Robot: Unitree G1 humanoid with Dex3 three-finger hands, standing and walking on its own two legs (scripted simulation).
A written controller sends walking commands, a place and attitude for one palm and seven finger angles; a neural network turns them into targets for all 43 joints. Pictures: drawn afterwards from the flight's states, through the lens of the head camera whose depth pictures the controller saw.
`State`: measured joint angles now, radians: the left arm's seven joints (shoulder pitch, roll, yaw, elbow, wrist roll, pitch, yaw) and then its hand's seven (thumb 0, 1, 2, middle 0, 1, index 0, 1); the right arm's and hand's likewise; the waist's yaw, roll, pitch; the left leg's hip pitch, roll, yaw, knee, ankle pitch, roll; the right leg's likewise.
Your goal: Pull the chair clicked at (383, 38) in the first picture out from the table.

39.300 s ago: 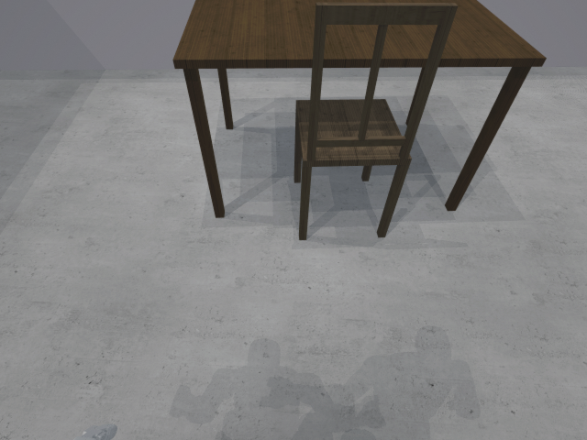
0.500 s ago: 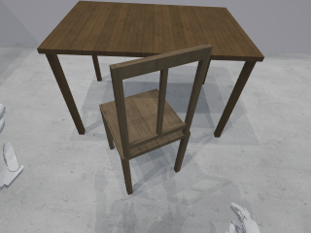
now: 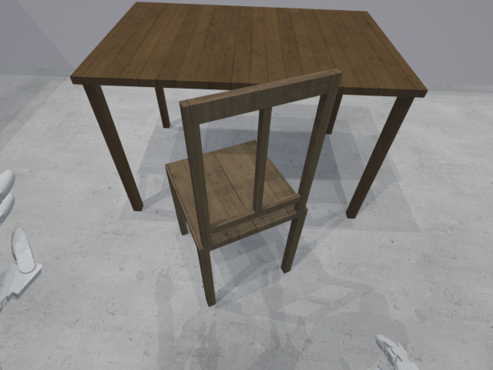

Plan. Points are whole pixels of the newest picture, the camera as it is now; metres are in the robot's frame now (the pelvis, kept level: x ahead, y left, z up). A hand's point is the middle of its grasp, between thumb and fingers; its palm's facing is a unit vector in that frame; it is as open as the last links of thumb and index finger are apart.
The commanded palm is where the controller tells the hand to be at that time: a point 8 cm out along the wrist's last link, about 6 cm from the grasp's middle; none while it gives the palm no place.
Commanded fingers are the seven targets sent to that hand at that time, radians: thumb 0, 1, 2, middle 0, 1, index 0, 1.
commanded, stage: let the arm hang, fingers relaxed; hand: left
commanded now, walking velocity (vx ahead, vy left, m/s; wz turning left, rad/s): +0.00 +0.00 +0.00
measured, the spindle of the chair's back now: (260, 166) +0.60 +0.00 -0.05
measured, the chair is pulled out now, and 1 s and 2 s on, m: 0.27 0.27 0.27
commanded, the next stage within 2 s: look to check the result in 1.14 s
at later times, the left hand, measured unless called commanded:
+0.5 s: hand out of the picture +0.02 +0.20 -0.17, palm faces +0.05 -0.98 -0.21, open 7.0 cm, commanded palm none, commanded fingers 0.00 0.90 0.90 -0.20 -0.30 -0.20 -0.30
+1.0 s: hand out of the picture -0.01 +0.16 -0.17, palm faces +0.03 -0.99 -0.16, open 7.3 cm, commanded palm none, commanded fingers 0.00 0.90 0.90 -0.20 -0.30 -0.20 -0.30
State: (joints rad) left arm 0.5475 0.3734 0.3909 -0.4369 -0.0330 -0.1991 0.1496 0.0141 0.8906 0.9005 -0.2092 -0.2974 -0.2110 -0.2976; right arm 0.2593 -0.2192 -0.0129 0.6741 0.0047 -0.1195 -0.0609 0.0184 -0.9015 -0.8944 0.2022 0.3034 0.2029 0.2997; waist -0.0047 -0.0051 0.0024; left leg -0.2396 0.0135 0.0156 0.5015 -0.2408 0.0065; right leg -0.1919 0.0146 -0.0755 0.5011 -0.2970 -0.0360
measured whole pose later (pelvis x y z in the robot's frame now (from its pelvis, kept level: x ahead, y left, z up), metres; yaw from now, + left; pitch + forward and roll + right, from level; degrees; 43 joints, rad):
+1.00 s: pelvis +0.00 +0.01 +0.01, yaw +0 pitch -2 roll +0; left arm 0.32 0.11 -0.01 1.11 0.01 0.00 0.03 0.01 0.92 0.90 -0.20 -0.29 -0.20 -0.29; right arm 0.32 -0.11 0.00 1.11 -0.02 0.00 -0.03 0.01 -0.91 -0.89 0.20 0.30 0.20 0.30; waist 0.00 0.01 0.03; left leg -0.18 -0.01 0.03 0.41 -0.21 0.01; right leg -0.14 0.00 -0.05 0.43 -0.26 -0.02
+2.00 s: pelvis +0.02 -0.01 +0.01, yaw -1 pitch -1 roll +1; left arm 0.32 0.11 0.00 1.11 0.01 -0.01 0.03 0.00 0.91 0.90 -0.20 -0.29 -0.20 -0.29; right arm 0.31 -0.12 -0.01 1.13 -0.02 -0.01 -0.04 0.01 -0.91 -0.89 0.20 0.30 0.20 0.30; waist 0.00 0.01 0.04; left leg -0.15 0.01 0.03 0.40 -0.22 -0.01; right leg -0.12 0.02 -0.05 0.42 -0.28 -0.04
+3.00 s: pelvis +0.04 +0.00 +0.00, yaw +0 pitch +0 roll +0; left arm 0.29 0.15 0.01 1.03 0.01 -0.03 0.05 0.01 0.93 0.90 -0.20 -0.29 -0.20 -0.29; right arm 0.28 -0.16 -0.02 1.05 -0.02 -0.01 -0.04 0.01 -0.92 -0.89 0.20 0.30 0.20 0.30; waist -0.01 0.02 0.04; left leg -0.21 0.01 0.02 0.54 -0.33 0.00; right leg -0.15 0.02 -0.05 0.50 -0.36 -0.03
